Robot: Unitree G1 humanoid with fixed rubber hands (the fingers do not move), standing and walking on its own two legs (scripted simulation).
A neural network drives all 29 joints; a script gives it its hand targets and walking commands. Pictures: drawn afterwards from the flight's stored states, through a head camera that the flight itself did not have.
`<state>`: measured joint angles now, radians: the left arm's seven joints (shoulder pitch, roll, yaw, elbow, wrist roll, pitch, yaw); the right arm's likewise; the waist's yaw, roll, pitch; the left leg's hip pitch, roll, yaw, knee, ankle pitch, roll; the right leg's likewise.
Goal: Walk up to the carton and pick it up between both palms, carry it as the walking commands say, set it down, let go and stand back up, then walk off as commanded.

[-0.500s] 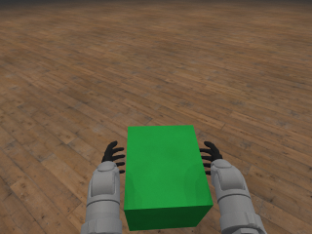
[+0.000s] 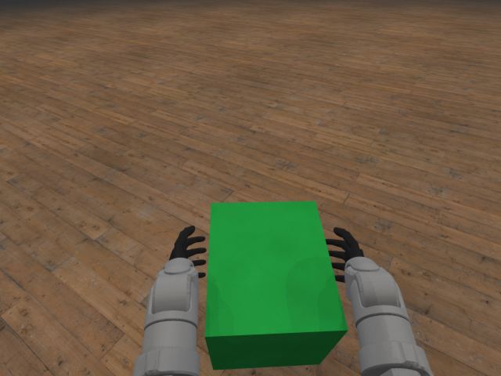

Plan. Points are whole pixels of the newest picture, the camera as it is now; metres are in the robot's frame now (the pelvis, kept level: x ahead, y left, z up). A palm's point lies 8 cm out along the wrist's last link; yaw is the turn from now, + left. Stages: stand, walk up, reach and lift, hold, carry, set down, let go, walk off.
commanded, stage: reach and lift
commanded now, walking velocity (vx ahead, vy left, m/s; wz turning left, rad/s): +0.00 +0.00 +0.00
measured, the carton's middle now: (265, 283) +0.33 +0.00 -0.03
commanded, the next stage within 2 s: hold in 0.68 s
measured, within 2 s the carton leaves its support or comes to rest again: neither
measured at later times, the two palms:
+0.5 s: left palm (181, 276) +0.29 +0.14 +0.06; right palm (359, 274) +0.29 -0.15 +0.05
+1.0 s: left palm (178, 278) +0.29 +0.14 +0.06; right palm (357, 277) +0.28 -0.15 +0.05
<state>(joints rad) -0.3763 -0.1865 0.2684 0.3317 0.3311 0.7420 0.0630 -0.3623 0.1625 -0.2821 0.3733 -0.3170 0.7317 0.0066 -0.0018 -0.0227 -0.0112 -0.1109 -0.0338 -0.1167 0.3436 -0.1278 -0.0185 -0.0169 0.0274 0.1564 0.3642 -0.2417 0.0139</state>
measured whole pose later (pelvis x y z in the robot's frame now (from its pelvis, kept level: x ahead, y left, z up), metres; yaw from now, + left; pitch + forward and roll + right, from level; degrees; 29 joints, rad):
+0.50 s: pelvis +0.00 -0.01 +0.00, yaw +1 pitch -7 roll +0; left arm -0.32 -0.17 0.23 0.28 0.31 0.76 0.03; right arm -0.30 0.16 -0.23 0.31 -0.30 0.76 -0.02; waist -0.01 -0.02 0.00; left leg -0.09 -0.03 -0.13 0.35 -0.13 -0.03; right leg 0.00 0.03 0.14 0.37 -0.25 0.01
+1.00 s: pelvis -0.01 +0.00 +0.00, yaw +0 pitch -7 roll +0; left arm -0.32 -0.17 0.22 0.28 0.31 0.77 0.03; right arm -0.30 0.16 -0.23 0.30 -0.30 0.76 -0.01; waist -0.01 -0.03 0.00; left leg -0.10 -0.04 -0.12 0.36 -0.13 -0.02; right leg -0.01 0.03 0.15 0.38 -0.24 0.02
